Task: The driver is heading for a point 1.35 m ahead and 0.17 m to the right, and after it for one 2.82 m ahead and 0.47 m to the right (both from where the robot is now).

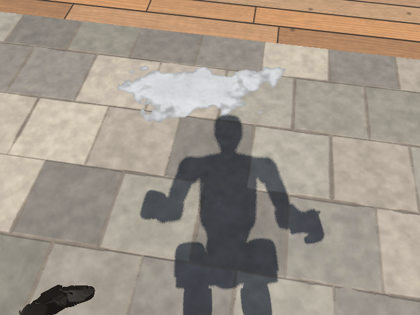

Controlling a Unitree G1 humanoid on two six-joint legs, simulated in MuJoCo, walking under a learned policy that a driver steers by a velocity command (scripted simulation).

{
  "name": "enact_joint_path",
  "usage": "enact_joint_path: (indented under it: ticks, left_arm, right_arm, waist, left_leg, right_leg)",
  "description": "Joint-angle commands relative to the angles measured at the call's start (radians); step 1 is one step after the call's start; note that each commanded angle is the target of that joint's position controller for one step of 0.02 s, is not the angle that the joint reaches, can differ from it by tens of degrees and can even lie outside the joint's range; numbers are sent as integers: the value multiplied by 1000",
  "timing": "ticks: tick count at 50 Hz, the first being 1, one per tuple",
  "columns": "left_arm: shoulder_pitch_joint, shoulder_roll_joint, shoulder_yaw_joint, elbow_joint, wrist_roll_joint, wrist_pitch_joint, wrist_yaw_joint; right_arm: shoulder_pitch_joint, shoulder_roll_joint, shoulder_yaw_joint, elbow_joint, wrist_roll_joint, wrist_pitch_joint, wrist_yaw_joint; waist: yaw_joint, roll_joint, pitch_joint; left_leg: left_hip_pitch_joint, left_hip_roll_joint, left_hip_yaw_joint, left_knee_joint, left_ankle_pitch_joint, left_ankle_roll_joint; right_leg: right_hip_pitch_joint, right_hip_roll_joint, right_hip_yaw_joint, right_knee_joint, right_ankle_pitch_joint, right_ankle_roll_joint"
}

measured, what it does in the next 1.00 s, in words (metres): walks ahead: right foot, then left foot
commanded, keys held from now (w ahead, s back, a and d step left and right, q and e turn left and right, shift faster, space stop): q+shift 0.02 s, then shift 0.98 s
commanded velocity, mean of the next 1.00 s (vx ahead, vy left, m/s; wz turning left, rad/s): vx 0.02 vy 0.00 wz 0.24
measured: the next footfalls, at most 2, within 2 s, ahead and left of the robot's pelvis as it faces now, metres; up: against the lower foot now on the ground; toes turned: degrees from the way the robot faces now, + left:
right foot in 0.32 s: +0.17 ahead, -0.19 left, +0.00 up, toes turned +15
left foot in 0.64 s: +0.07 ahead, +0.06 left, +0.00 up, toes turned +9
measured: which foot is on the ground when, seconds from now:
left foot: down 0.00-0.34, up 0.36-0.62, down 0.64-1.00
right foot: up 0.00-0.30, down 0.32-1.00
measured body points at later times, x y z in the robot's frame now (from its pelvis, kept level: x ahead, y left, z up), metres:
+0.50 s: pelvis +0.08 -0.08 +0.02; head +0.11 -0.10 +0.47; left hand +0.15 +0.21 -0.08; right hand +0.32 -0.31 -0.08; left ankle +0.03 +0.05 -0.67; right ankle +0.13 -0.20 -0.72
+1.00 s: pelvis +0.08 -0.06 +0.01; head +0.08 -0.06 +0.46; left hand +0.13 +0.21 -0.11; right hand +0.24 -0.28 -0.11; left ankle +0.03 +0.05 -0.72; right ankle +0.13 -0.20 -0.72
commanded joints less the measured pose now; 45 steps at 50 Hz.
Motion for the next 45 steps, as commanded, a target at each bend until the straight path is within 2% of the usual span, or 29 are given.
enact_joint_path:
  ticks: [1, 2, 4, 6, 7, 10, 13, 15, 16, 17, 18, 19, 20, 21, 22, 23, 25, 27, 29, 30, 31, 32, 33, 34, 35, 36, 38, 45]
  left_arm:
    - [34, 146, 47, -67, 13, 5, 6]
    - [48, 120, 42, -53, 8, 8, 4]
    - [53, 87, 32, -36, 2, 11, 7]
    - [58, 77, 28, -28, -5, 21, 11]
    - [54, 79, 29, -28, -7, 26, 13]
    - [31, 87, 32, -38, -6, 30, 17]
    - [26, 95, 35, -48, -4, 14, 9]
    - [74, 86, 38, -37, -1, -2, -4]
    - [95, 89, 40, -32, 9, -9, -11]
    - [95, 142, 48, -46, 32, -11, -10]
    - [65, 190, 56, -38, 49, -4, -6]
    - [74, 136, 47, -48, 47, -6, -3]
    - [91, 133, 47, -45, 35, -7, 0]
    - [96, 144, 51, -40, 20, -4, 5]
    - [95, 143, 51, -39, 6, -3, 9]
    - [92, 129, 45, -35, 2, 1, 12]
    - [79, 104, 39, -29, 4, 16, 10]
    - [113, 99, 40, -17, 3, 31, 10]
    - [142, 109, 42, -6, -2, 39, 9]
    - [141, 104, 39, -3, -9, 40, 8]
    - [166, 97, 37, 6, -13, 34, 7]
    - [182, 88, 31, 10, -7, 21, 3]
    - [206, 81, 30, 3, 9, 4, -7]
    - [172, 68, 24, 10, 16, -5, -11]
    - [131, 72, 24, 11, 19, -6, -12]
    - [114, 63, 24, 13, 18, -2, -10]
    - [119, 60, 24, 19, 13, 10, -2]
    - [136, 51, 27, 66, 8, 21, 12]
  right_arm:
    - [-53, -136, -39, -128, 8, -5, -33]
    - [-61, -138, -40, -133, 0, 3, -43]
    - [-27, -147, -44, -127, -6, 17, -63]
    - [-21, -139, -40, -124, -8, 33, -75]
    - [-26, -130, -36, -124, -10, 39, -77]
    - [-41, -105, -22, -128, -21, 50, -71]
    - [-45, -86, -11, -127, -24, 52, -59]
    - [-67, -69, 0, -126, -14, 52, -54]
    - [-50, -51, 6, -118, -10, 50, -53]
    - [-6, -16, 16, -115, -25, 44, -52]
    - [38, -23, 11, -123, -20, 37, -50]
    - [-16, -88, -5, -123, -30, 28, -53]
    - [-61, -125, -21, -122, -17, 27, -55]
    - [-60, -110, -24, -104, -11, 33, -59]
    - [-54, -90, -21, -95, -13, 42, -61]
    - [-44, -56, -12, -84, -10, 48, -61]
    - [-43, 3, 10, -73, -6, 48, -57]
    - [-75, 35, 24, -69, -2, 43, -53]
    - [-56, 17, 16, -46, 7, 43, -53]
    - [-27, 16, 15, -25, 5, 42, -53]
    - [-20, 3, 14, -14, -4, 41, -53]
    - [-22, -32, 11, -22, -18, 40, -57]
    - [-27, -96, -3, -17, -29, 41, -62]
    - [-26, -53, 1, -6, -34, 36, -53]
    - [-36, -9, 14, -8, -38, 30, -46]
    - [-38, 0, 18, 0, -40, 24, -45]
    - [-30, -4, 19, 10, -33, 10, -48]
    - [11, 12, 30, 43, -28, -7, -57]
  waist:
    - [79, -24, -235]
    - [83, -13, -240]
    - [63, 1, -283]
    - [49, 36, -314]
    - [43, 61, -310]
    - [21, 124, -266]
    - [4, 161, -242]
    - [36, 168, -234]
    - [46, 147, -221]
    - [15, 15, -223]
    - [-45, -227, -178]
    - [17, -236, -181]
    - [43, -183, -177]
    - [43, -132, -180]
    - [46, -118, -175]
    - [39, -106, -176]
    - [34, -135, -181]
    - [68, -184, -199]
    - [70, -194, -214]
    - [52, -185, -210]
    - [56, -166, -205]
    - [63, -113, -218]
    - [107, 24, -228]
    - [83, 79, -231]
    - [67, 61, -196]
    - [65, 54, -172]
    - [67, 64, -128]
    - [66, 36, -99]
  left_leg:
    - [263, 267, -476, -234, 233, 158]
    - [248, 252, -428, -215, 309, 144]
    - [247, 245, -386, -177, 443, 136]
    - [226, 237, -366, -162, 396, 114]
    - [207, 231, -363, -165, 328, 103]
    - [170, 222, -384, -172, 124, 84]
    - [203, 239, -431, -136, 94, 81]
    - [201, 224, -438, -92, 112, 55]
    - [178, 195, -423, -68, 56, 17]
    - [129, 119, -344, 52, -122, -46]
    - [41, -5, -196, 143, -381, -105]
    - [25, 35, -176, 278, -470, -154]
    - [-4, 45, -173, 393, -471, -175]
    - [-28, 48, -171, 466, -457, -193]
    - [-51, 59, -175, 508, -438, -207]
    - [-41, 73, -171, 509, -424, -216]
    - [15, 97, -96, 366, -396, -226]
    - [86, 115, -51, 183, -376, -227]
    - [159, 113, -29, 5, -271, -218]
    - [223, 108, -15, -135, -156, -203]
    - [287, 115, -32, -206, -66, -182]
    - [362, 167, -89, -194, 26, -154]
    - [371, 214, -128, -97, 127, -108]
    - [290, 205, -125, -97, 7, -78]
    - [240, 200, -132, -121, -66, -78]
    - [211, 193, -128, -130, -98, -90]
    - [176, 185, -124, -131, -97, -106]
    - [143, 173, -120, -132, -130, -112]
  right_leg:
    - [-124, -36, 86, -158, 54, 5]
    - [-99, -30, 60, -231, 68, 18]
    - [-64, -23, 36, -323, 113, 47]
    - [-24, -31, 29, -374, 189, 63]
    - [-10, -36, 26, -392, 213, 66]
    - [16, -48, 15, -459, 221, 58]
    - [40, -54, 4, -568, 192, 33]
    - [135, -50, -18, -754, 284, 0]
    - [207, -73, -3, -877, 408, -25]
    - [267, -214, 143, -933, 534, -75]
    - [239, -346, 303, -960, 661, -218]
    - [207, -411, 399, -996, 633, -304]
    - [229, -393, 379, -983, 616, -307]
    - [253, -359, 331, -964, 609, -285]
    - [275, -343, 298, -949, 622, -269]
    - [280, -317, 254, -938, 647, -254]
    - [284, -244, 156, -926, 669, -221]
    - [315, -220, 127, -911, 683, -221]
    - [338, -227, 143, -891, 665, -227]
    - [320, -219, 139, -882, 645, -214]
    - [288, -212, 141, -885, 607, -186]
    - [231, -203, 132, -879, 531, -139]
    - [187, -141, 57, -860, 441, -93]
    - [236, -92, -8, -845, 339, -49]
    - [248, -83, -18, -829, 322, -29]
    - [249, -84, -20, -823, 330, -29]
    - [239, -84, -17, -814, 360, -37]
    - [250, -83, -14, -813, 356, -30]
Keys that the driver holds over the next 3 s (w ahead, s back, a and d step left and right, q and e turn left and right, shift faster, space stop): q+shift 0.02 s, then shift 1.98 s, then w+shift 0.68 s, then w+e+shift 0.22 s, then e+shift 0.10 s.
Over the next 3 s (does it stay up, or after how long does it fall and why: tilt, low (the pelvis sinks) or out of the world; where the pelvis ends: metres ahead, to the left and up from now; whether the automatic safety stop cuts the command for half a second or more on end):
stays up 0.64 0.06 0.01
